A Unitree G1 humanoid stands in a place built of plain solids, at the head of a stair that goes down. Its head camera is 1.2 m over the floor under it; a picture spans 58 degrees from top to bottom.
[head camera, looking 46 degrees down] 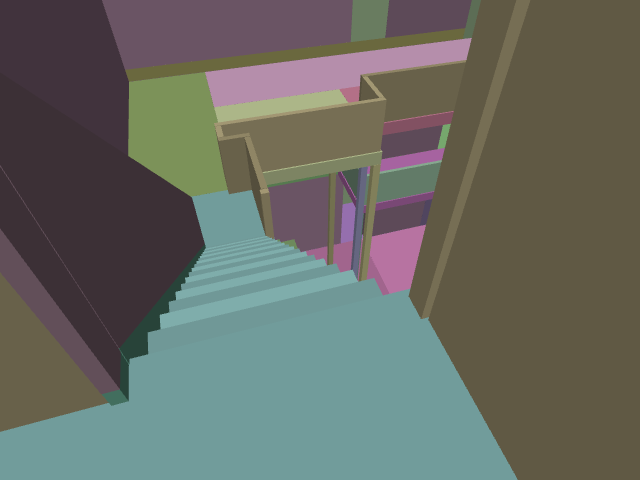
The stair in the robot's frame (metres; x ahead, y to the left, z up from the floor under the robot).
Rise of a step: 0.21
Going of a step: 0.23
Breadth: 0.91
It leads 17 degrees to the left of straight ahead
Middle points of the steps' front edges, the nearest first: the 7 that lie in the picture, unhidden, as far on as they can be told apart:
0.79 0.14 0.00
1.01 0.21 -0.21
1.23 0.28 -0.42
1.45 0.35 -0.63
1.68 0.41 -0.83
1.90 0.48 -1.04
2.12 0.55 -1.25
